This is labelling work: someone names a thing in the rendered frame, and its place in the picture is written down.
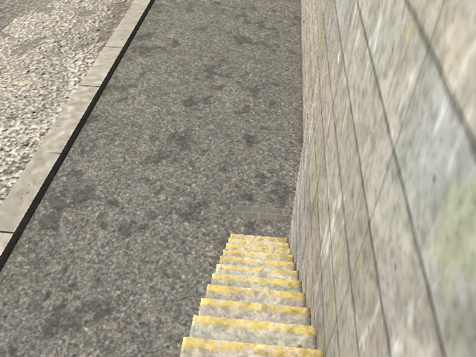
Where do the stairs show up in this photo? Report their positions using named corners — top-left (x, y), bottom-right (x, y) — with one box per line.
top-left (180, 234), bottom-right (324, 357)

